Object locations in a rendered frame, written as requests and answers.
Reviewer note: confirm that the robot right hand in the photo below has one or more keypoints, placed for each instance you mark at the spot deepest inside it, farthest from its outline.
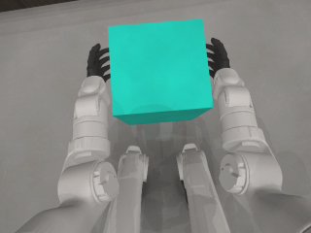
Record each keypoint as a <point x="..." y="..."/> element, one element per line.
<point x="219" y="56"/>

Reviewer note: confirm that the carton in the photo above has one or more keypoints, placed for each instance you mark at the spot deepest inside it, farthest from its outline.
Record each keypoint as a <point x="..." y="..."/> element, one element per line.
<point x="159" y="71"/>

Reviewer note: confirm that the robot right upper arm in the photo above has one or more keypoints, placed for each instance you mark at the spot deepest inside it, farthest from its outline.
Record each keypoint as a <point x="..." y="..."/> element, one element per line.
<point x="255" y="181"/>

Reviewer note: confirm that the right robot shin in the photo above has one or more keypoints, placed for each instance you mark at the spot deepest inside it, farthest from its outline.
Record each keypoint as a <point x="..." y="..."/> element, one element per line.
<point x="193" y="146"/>

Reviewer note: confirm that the left robot forearm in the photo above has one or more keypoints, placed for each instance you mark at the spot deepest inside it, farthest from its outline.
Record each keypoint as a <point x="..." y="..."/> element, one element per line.
<point x="90" y="124"/>

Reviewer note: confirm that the robot left upper arm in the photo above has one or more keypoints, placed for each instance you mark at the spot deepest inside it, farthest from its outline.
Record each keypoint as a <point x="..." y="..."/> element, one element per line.
<point x="84" y="192"/>

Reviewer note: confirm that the robot left hand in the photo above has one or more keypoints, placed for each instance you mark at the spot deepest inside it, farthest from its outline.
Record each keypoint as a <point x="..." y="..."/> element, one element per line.
<point x="94" y="63"/>

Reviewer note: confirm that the right robot forearm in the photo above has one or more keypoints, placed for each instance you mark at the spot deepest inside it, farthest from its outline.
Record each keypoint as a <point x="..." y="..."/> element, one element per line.
<point x="237" y="114"/>

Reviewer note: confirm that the left robot thigh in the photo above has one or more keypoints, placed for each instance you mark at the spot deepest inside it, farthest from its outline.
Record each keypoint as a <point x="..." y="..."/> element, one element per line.
<point x="124" y="214"/>

